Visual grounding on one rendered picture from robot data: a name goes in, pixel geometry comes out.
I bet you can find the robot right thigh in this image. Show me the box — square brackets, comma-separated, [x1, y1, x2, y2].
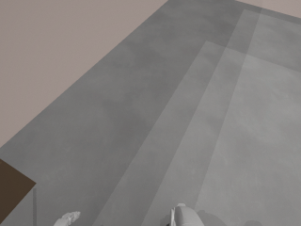
[169, 206, 204, 226]

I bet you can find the robot left hand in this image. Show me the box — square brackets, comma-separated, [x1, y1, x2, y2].
[53, 211, 81, 226]

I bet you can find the cupboard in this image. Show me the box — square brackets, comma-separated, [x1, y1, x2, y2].
[0, 159, 36, 224]

